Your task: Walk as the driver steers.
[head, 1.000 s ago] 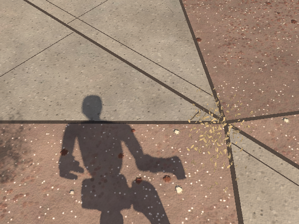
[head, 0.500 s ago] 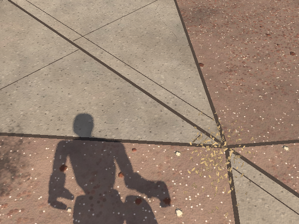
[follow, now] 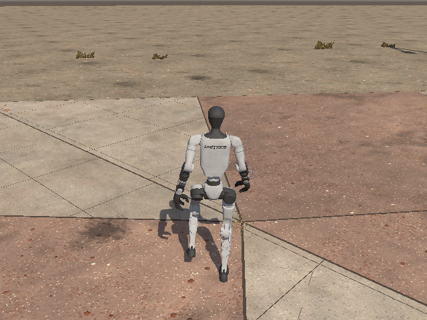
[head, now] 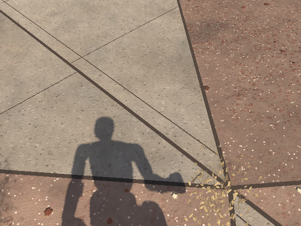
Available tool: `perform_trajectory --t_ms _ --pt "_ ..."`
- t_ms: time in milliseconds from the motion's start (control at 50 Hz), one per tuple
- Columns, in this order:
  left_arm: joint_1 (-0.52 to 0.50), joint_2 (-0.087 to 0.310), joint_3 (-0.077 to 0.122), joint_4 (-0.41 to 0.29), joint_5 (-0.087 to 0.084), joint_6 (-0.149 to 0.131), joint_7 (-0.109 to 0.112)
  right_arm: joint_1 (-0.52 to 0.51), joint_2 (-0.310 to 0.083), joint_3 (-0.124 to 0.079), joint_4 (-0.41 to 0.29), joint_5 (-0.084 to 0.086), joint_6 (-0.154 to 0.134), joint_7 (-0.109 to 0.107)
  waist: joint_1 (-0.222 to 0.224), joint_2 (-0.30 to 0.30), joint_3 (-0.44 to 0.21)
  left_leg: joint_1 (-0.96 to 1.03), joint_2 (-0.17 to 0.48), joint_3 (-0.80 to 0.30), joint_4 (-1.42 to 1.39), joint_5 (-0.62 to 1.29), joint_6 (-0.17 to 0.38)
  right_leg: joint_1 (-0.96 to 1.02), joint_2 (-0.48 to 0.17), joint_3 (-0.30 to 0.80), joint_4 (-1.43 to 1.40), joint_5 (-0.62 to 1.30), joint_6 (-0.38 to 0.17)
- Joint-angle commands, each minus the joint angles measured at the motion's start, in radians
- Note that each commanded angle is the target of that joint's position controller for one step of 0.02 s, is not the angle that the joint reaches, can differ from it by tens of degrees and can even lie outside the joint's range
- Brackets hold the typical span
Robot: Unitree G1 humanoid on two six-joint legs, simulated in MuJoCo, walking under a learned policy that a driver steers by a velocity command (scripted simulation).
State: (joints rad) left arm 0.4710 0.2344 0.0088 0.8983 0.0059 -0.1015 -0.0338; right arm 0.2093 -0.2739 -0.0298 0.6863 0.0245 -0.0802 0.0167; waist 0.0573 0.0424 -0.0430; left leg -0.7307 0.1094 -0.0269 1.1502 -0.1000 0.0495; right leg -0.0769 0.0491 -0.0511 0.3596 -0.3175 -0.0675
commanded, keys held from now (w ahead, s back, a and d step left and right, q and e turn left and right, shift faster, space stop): w+shift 0.18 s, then e+shift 0.82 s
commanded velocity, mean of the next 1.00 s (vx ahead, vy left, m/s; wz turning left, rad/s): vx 0.38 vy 0.00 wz -0.59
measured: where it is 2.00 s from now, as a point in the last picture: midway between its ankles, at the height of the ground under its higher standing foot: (179, 220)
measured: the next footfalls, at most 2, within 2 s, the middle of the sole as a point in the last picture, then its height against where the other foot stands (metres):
left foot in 0.26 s outside the picture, level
right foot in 0.70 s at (211, 220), level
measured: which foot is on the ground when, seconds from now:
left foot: up 0.00-0.24, down 0.26-0.70, up 0.72-1.00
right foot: down 0.00-0.28, up 0.30-0.68, down 0.70-1.00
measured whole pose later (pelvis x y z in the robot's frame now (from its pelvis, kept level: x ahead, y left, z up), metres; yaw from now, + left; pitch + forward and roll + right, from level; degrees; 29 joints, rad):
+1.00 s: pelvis +0.51 -0.06 +0.00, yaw -37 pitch +3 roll +3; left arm 0.23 0.32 0.09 0.55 -0.01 0.04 0.04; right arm -0.04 -0.30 -0.07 0.75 0.00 -0.01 -0.01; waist 0.03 0.01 0.08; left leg -0.53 -0.06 -0.18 0.85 -0.33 -0.06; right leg -0.38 0.13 0.21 0.47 -0.10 -0.07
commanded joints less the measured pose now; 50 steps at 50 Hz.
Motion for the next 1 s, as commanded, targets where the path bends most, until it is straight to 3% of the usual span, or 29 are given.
perform_trajectory --t_ms 20,100,160,200,220,240,260,280,300,320,340,360,380,420,460,500,560,620,660,680,700,720,740,760,780,800,840,880,1000 --pt "-0.052 0.135 0.024 -0.065 -0.007 -0.021 0.017 -0.108 -0.055 -0.011 -0.095 -0.009 -0.011 0.001 -0.03 -0.083 0.188 -0.186 0.021 0.0 -0.15 0.155 -0.031 -0.065 -0.23 0.226 -0.297 0.084 -0.125" --pt "0.057 0.128 0.011 -0.028 -0.017 -0.019 0.038 -0.282 -0.007 0.007 -0.152 0.003 -0.039 0.034 0.024 -0.07 0.206 -0.055 -0.031 0.074 -0.418 0.328 -0.021 -0.027 -0.213 0.11 -0.36 0.285 -0.101" --pt "0.095 0.146 0.014 -0.005 -0.025 -0.001 0.046 -0.378 -0.012 0.007 -0.19 0.01 -0.056 0.066 0.027 -0.083 0.228 -0.006 -0.074 0.096 -0.609 0.303 0.004 0.115 -0.236 0.06 -0.327 0.47 -0.086" --pt "0.108 0.178 0.022 0.005 -0.012 0.014 0.051 -0.391 -0.042 -0.006 -0.213 0.005 -0.06 0.07 -0.002 -0.139 0.178 0.1 -0.149 0.129 -0.64 0.218 0.026 0.209 -0.261 0.073 -0.203 0.931 -0.076" --pt "0.12 0.198 0.029 0.013 0.001 0.026 0.055 -0.326 -0.073 -0.021 -0.208 -0.002 -0.056 0.062 -0.05 -0.188 0.113 0.198 -0.188 0.129 -0.634 0.162 0.039 0.256 -0.271 0.099 -0.091 1.174 -0.063" --pt "0.109 0.224 0.037 0.017 0.015 0.041 0.056 -0.169 -0.122 -0.043 -0.175 -0.002 -0.047 0.047 -0.136 -0.235 0.011 0.372 -0.204 0.111 -0.619 0.127 0.062 0.263 -0.273 0.121 0.098 1.333 -0.048" --pt "0.032 0.242 0.041 -0.002 0.02 0.052 0.055 0.069 -0.153 -0.057 -0.116 -0.007 -0.038 0.026 -0.272 -0.244 -0.101 0.66 -0.127 0.055 -0.658 0.266 0.09 0.131 -0.246 0.109 0.366 1.307 -0.009" --pt "0.025 0.143 0.02 -0.064 0.05 0.042 0.057 0.25 -0.247 -0.069 -0.067 -0.042 -0.026 0.003 -0.271 -0.076 -0.32 1.098 0.135 -0.196 -0.486 0.499 0.111 -0.177 -0.142 0.12 0.699 0.7 0.015" --pt "0.241 0.003 -0.017 -0.028 -0.003 0.027 0.04 0.237 -0.228 -0.061 -0.055 -0.067 -0.043 0.022 -0.148 0.3 -0.589 1.44 0.419 -0.679 -0.576 0.561 0.353 -0.492 0.051 0.221 1.146 -0.282 0.07" --pt "0.103 0.185 0.033 -0.055 -0.033 0.021 0.036 0.199 -0.153 -0.054 -0.09 -0.069 -0.025 0.01 -0.214 0.113 -0.581 1.294 0.34 -0.575 -0.644 0.503 0.289 -0.523 -0.023 0.272 1.186 -0.226 0.079" --pt "-0.062 0.22 0.053 -0.129 -0.062 0.027 0.042 0.118 -0.111 -0.041 -0.086 -0.063 -0.018 -0.003 -0.193 0.102 -0.366 1.121 0.298 -0.359 -0.654 0.574 0.234 -0.579 -0.075 0.214 1.137 -0.195 0.082" --pt "-0.111 0.18 0.047 -0.149 -0.054 0.036 0.05 0.066 -0.101 -0.039 -0.051 -0.05 -0.02 -0.007 -0.143 -0.008 -0.192 0.899 0.251 -0.238 -0.712 0.64 0.203 -0.583 -0.115 0.167 1.06 -0.16 0.094" --pt "-0.11 0.164 0.056 -0.148 -0.042 0.054 0.055 0.021 -0.073 -0.033 -0.043 -0.048 -0.027 -0.011 -0.098 -0.003 -0.115 0.748 0.224 -0.163 -0.764 0.575 0.191 -0.548 -0.148 0.157 1.015 -0.129 0.1" --pt "-0.023 0.097 0.057 -0.145 -0.052 0.105 0.058 -0.088 -0.06 -0.034 -0.032 -0.053 -0.035 -0.007 -0.007 0.05 -0.024 0.484 0.208 -0.038 -0.882 0.441 0.185 -0.41 -0.18 0.138 0.962 -0.127 0.113" --pt "-0.057 0.077 0.057 -0.184 -0.042 0.135 0.066 -0.186 -0.077 -0.041 -0.023 -0.045 -0.04 -0.006 0.027 0.072 0.06 0.343 0.207 0.066 -0.944 0.431 0.183 -0.407 -0.204 0.113 0.824 -0.092 0.132" --pt "-0.087 0.09 0.06 -0.208 -0.022 0.137 0.057 -0.211 -0.119 -0.057 -0.012 -0.038 -0.038 -0.016 0.031 0.063 0.037 0.363 0.181 0.155 -0.941 0.425 0.176 -0.375 -0.21 0.094 0.658 0.103 0.122" --pt "-0.13 0.116 0.07 -0.217 -0.016 0.139 0.022 -0.224 -0.141 -0.064 -0.004 -0.012 -0.019 -0.029 0.011 0.029 -0.013 0.468 0.156 0.238 -0.885 0.367 0.143 -0.314 -0.181 0.05 0.466 0.332 0.087" --pt "-0.197 0.172 0.095 -0.267 -0.02 0.152 -0.002 -0.208 -0.171 -0.077 0.013 0.008 0.013 -0.03 -0.007 0.019 0.006 0.556 0.197 0.251 -0.798 0.293 0.103 -0.322 -0.157 0.001 0.391 0.264 0.047" --pt "-0.172 0.204 0.119 -0.281 -0.018 0.155 -0.002 -0.213 -0.177 -0.084 0.02 0.027 0.037 -0.029 0.02 0.007 0.007 0.576 0.2 0.27 -0.656 0.327 0.054 -0.264 -0.108 -0.05 0.32 0.203 0.003" --pt "-0.085 0.235 0.142 -0.261 -0.012 0.149 0.008 -0.199 -0.156 -0.081 0.025 0.032 0.048 -0.027 0.058 -0.041 -0.021 0.549 0.158 0.286 -0.482 0.318 0.017 -0.153 -0.06 -0.053 0.25 0.228 -0.036" --pt "-0.033 0.342 0.176 -0.259 -0.013 0.139 0.029 -0.146 -0.135 -0.076 0.019 0.004 0.058 -0.022 0.061 -0.268 0.022 0.396 0.041 0.301 -0.186 -0.001 -0.061 -0.057 -0.131 0.162 0.127 0.743 -0.108" --pt "-0.1 0.412 0.171 -0.309 0.005 0.13 0.034 -0.097 -0.082 -0.058 -0.011 -0.047 0.064 -0.019 -0.051 -0.445 -0.045 0.115 -0.155 0.185 0.123 -0.624 -0.132 0.099 -0.281 0.567 0.108 0.894 -0.278" --pt "-0.119 0.39 0.161 -0.351 0.026 0.096 0.01 -0.071 -0.121 -0.057 -0.014 -0.038 0.061 -0.015 -0.036 -0.321 -0.235 0.066 -0.172 -0.055 0.232 -0.607 -0.112 0.135 -0.374 0.794 -0.019 0.565 -0.354" --pt "-0.154 0.351 0.152 -0.362 0.012 0.074 -0.001 -0.126 -0.144 -0.062 -0.022 -0.011 0.055 -0.016 -0.033 -0.2 -0.196 0.025 -0.148 -0.092 0.213 -0.514 -0.078 0.112 -0.361 0.76 -0.061 0.32 -0.309" --pt "-0.193 0.314 0.145 -0.363 -0.016 0.07 0.006 -0.169 -0.136 -0.063 -0.019 -0.017 0.05 -0.025 -0.045 -0.12 -0.117 0.01 -0.12 -0.104 0.142 -0.423 -0.058 0.049 -0.312 0.69 -0.059 0.195 -0.243" --pt "-0.239 0.276 0.133 -0.373 -0.031 0.079 0.021 -0.195 -0.139 -0.065 -0.011 -0.032 0.052 -0.036 -0.06 -0.086 -0.079 0.036 -0.099 -0.115 0.06 -0.359 -0.053 -0.024 -0.271 0.62 -0.055 0.162 -0.197" --pt "-0.285 0.254 0.126 -0.407 -0.015 0.099 0.054 -0.217 -0.142 -0.068 -0.007 -0.036 0.057 -0.034 -0.078 -0.115 -0.086 0.137 -0.116 -0.115 -0.055 -0.28 -0.06 -0.096 -0.206 0.533 -0.046 0.242 -0.153" --pt "-0.262 0.259 0.131 -0.413 -0.012 0.109 0.072 -0.214 -0.109 -0.061 0.008 -0.03 0.058 -0.029 -0.07 -0.103 -0.113 0.166 -0.15 -0.11 -0.159 -0.253 -0.083 -0.071 -0.18 0.504 -0.021 0.354 -0.145" --pt "-0.262 0.26 0.137 -0.432 -0.018 0.139 0.088 -0.231 -0.104 -0.061 0.021 -0.016 0.067 -0.029 -0.048 -0.163 -0.079 0.21 -0.188 -0.137 -0.344 -0.197 -0.125 -0.112 -0.144 0.568 -0.013 0.21 -0.125"
Over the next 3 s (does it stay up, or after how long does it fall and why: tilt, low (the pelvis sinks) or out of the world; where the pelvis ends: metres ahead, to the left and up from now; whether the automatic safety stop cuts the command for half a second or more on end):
stays up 0.69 -0.04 -0.01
